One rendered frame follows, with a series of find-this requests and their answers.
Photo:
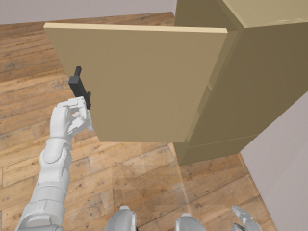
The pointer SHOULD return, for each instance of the robot right hand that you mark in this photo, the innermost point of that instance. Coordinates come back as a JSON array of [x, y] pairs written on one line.
[[246, 219]]

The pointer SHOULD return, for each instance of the robot left hand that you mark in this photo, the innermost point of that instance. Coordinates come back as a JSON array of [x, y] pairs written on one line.
[[64, 124]]

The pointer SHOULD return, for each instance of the robot left forearm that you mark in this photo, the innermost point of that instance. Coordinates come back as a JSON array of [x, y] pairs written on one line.
[[46, 206]]

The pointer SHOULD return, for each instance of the right robot thigh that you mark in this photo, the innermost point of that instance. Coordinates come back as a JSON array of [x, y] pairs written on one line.
[[187, 223]]

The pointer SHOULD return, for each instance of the left robot thigh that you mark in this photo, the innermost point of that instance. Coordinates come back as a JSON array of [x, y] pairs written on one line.
[[122, 220]]

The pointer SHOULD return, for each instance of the cupboard door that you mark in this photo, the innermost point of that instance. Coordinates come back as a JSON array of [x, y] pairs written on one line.
[[145, 82]]

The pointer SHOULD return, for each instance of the handle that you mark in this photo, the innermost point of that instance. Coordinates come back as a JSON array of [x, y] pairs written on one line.
[[77, 87]]

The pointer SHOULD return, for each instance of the robot thigh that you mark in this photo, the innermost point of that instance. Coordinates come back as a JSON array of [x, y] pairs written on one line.
[[187, 223], [122, 220]]

